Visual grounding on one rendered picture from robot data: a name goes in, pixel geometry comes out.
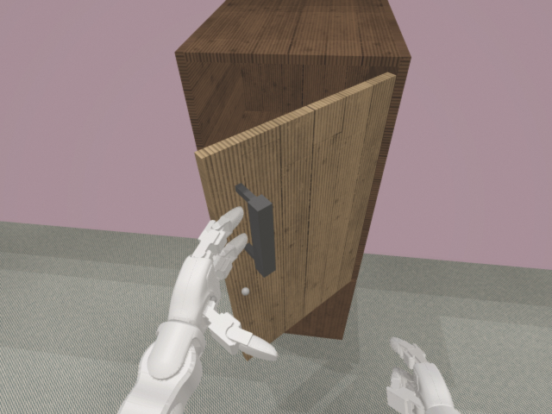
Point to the robot left forearm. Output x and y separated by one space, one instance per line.
169 372

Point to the cupboard door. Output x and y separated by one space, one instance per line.
316 166

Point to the right robot hand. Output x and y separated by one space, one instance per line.
426 388

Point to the left robot hand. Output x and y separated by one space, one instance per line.
198 281

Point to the handle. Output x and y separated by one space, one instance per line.
260 211

